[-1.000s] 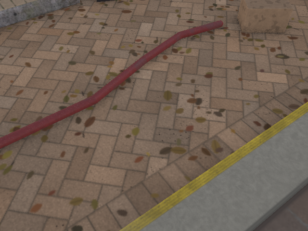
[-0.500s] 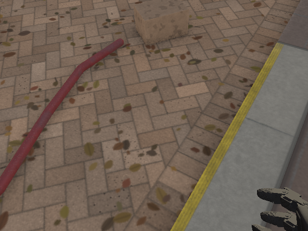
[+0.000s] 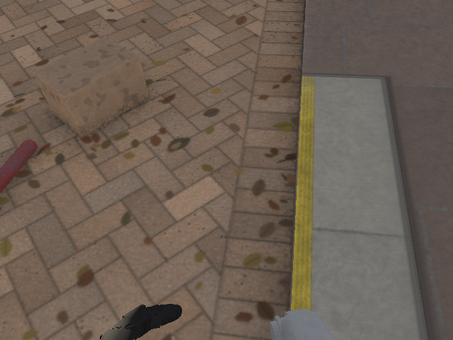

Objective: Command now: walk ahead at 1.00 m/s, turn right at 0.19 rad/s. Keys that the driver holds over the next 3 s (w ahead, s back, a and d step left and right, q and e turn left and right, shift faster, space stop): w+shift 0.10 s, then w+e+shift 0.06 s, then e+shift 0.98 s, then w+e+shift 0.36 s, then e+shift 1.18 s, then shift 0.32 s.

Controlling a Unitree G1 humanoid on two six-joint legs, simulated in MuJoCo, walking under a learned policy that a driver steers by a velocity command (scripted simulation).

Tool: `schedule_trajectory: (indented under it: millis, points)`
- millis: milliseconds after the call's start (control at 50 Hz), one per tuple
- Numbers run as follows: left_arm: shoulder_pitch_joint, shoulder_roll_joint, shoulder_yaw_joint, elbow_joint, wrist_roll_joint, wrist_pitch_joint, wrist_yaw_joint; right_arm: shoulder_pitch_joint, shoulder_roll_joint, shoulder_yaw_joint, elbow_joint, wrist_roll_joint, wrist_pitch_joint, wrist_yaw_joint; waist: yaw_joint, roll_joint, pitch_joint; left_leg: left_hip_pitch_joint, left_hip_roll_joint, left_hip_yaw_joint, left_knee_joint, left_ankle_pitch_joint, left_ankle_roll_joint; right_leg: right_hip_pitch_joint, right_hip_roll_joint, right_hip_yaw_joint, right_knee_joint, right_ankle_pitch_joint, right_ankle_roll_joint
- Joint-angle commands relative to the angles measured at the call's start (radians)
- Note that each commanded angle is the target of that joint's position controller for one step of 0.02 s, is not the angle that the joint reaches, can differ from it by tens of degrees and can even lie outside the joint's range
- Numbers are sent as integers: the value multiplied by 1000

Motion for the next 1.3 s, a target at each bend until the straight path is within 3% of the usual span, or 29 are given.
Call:
schedule_trajectory:
  millis: [20, 80, 120, 140, 160, 180, 240, 360, 420, 480, 500, 520, 540, 580, 620, 680, 740, 800, 820, 840, 860, 900, 940, 1040, 1160, 1180, 1200, 1220, 1300]
  points:
    - [-157, 43, -27, -207, 35, -29, -13, -253, -52, 39, -150, 16, -24, -22, 162, -102, 223, -639, 199, -129, -382, 290, 59, 220, -89, -119, -529, 204, 20]
    - [-52, 36, -17, -189, 80, -78, -3, -126, -216, -19, -102, 57, -21, -26, 207, 48, -82, -295, 254, -37, -240, 1506, 73, 628, -74, -206, -666, 251, -17]
    - [208, 200, 54, -122, 21, -94, -10, -185, -301, -59, -104, 28, 26, -67, 347, 238, -226, 39, 323, -70, 106, 1983, 57, 716, -57, -17, -957, 218, -79]
    - [359, 309, 96, -76, 11, -97, -21, -232, -302, -72, -137, 1, 37, -69, 407, 152, -265, -36, 315, -67, 451, 2081, 56, 906, -90, 102, -1159, 59, -142]
    - [550, 376, 124, -18, 12, -95, -18, -347, -303, -84, -182, 10, 31, -54, 492, -80, -328, -150, 216, -127, 815, 1297, 9, 1160, -166, 294, -1477, 187, -187]
    - [631, 356, 118, 162, 29, -86, -33, -328, -85, -47, -244, 12, 30, -31, 349, -580, -299, -527, -27, -162, 1096, 153, -29, 1315, -204, 649, -1720, 20, -270]
    - [410, 115, 85, 210, 20, -131, -18, -499, -39, -33, -456, 17, 0, -56, 108, -79, 267, -779, 36, -222, 1115, -73, -10, 730, -168, 686, -1864, 17, -131]
    - [158, 176, 131, 210, 22, -114, 83, -461, -1, -11, -507, -13, -12, -5, -83, 146, 86, -98, 94, -18, 304, 447, -166, 368, 23, 196, -1651, 152, -1]
    - [179, 295, 180, 216, 12, -89, 102, -334, -110, -62, -460, -1, 6, -31, -124, -30, -96, 96, 66, -19, 109, 710, -189, 616, 85, 141, -1388, 269, 51]
    - [184, 204, 168, 171, 9, -20, 96, -222, -150, -95, -370, 9, 9, -40, -133, 1, -28, 140, 288, -137, -423, 1232, -67, 697, 150, 49, -805, -134, 141]
    - [198, 149, 159, 140, 32, 1, 87, -195, -135, -80, -344, -33, -3, -32, -98, 7, -64, 321, 320, -144, -301, 1282, -52, 535, 158, 35, -625, -242, 144]
    - [353, 60, 139, 94, 36, 4, 65, -292, -174, -65, -349, -94, -31, -14, 58, 281, -176, 548, 385, -123, 114, 1941, -50, 295, 98, 21, -422, -367, 137]
    - [440, 98, 131, 96, 6, -10, 43, -303, -196, -77, -337, -99, -30, -7, 71, 462, -279, 690, 492, -195, 220, 2093, 67, 89, 41, 73, -226, -313, 155]
    - [320, 143, 132, 68, -12, -30, 31, -287, -187, -79, -339, -90, -16, -19, 45, 237, -369, 565, 535, -249, 163, 1612, 157, -48, -37, 85, -34, -123, 176]
    - [198, 212, 141, 4, -34, 28, 24, -555, -224, -86, -366, 20, 16, -85, 196, 72, -76, 59, 549, -224, -159, 902, 152, 138, -177, 92, -593, 60, 198]
    - [99, 196, 151, 10, 22, 21, 11, -553, -199, -76, -340, -24, 8, -104, 130, 27, -71, -182, 310, 66, -114, 1027, 93, 511, -98, -57, -1111, 435, 184]
    - [161, 161, 141, 54, 30, 10, -20, -562, -224, -78, -324, 14, 15, -112, 147, 82, -171, -75, 326, 107, -29, 1249, 82, 721, -61, -80, -1399, 444, 120]
    - [279, 265, 187, 104, 41, 28, -37, -581, -245, -90, -345, 54, 23, -98, 197, 59, -216, -64, 320, 137, 253, 1282, 12, 996, 7, -128, -1681, 514, 25]
    - [367, 305, 212, 134, 36, 28, -25, -598, -213, -82, -352, 56, 16, -79, 249, -15, -185, -183, 250, 156, 456, 945, -38, 1147, 18, -99, -1881, 635, -40]
    - [338, 352, 222, 127, 21, 31, 1, -550, -126, -62, -358, 11, 11, -50, 199, -261, -80, -468, 96, 156, 790, -92, -107, 1264, -94, 101, -1906, 1093, -131]
    - [255, 428, 214, 60, 78, 12, 11, -431, -87, -47, -385, -28, -1, -35, 69, -293, -187, -667, 8, -64, 1110, -303, -160, 1318, -362, 505, -1784, 1477, -351]
    - [109, 432, 231, 5, 83, 15, -2, -447, -199, -71, -430, 10, 4, -33, 54, -189, -234, -731, 12, -200, 1108, -169, -164, 1211, -394, 610, -1895, 1022, -393]
    - [13, 319, 202, -19, 22, 41, 4, -532, -220, -91, -425, -9, 38, -60, 37, -64, -100, -683, 60, -190, 936, -82, -177, 983, -269, 533, -1940, 633, -247]
    - [59, 353, 221, -7, 37, 81, 53, -585, -76, -66, -444, 5, 52, -41, 41, -90, -157, -413, -9, -94, 503, 33, -202, 846, -103, 386, -1873, 759, -122]
    - [43, 330, 215, -18, 14, 85, 46, -508, -125, -94, -419, 35, 45, -30, 23, -223, -175, -138, -6, -105, 72, 164, -160, 798, -67, 503, -1832, 321, -37]
    - [58, 291, 202, -16, 13, 79, 44, -429, -145, -111, -386, 37, 48, -34, -7, -152, -160, 53, 59, -133, -20, 173, -126, 609, 7, 435, -1714, -27, 12]
    - [148, 187, 176, 4, 36, 77, 41, -344, -213, -125, -384, 16, 57, -43, -2, 91, -198, 198, 349, -424, -78, -162, -41, 402, 159, 181, -1293, -182, 70]
    - [154, 224, 188, -63, -3, 44, 34, -421, -271, -125, -424, -40, 37, -35, 60, 339, -107, 39, 498, -843, -297, -522, 66, 202, 94, 191, -1072, -66, 87]
    - [197, 303, 202, -3, 46, 44, 33, -570, -148, -89, -457, 8, 0, -57, 114, 85, 56, -189, 302, -356, -241, -232, -3, 253, -33, 35, -601, 239, 121]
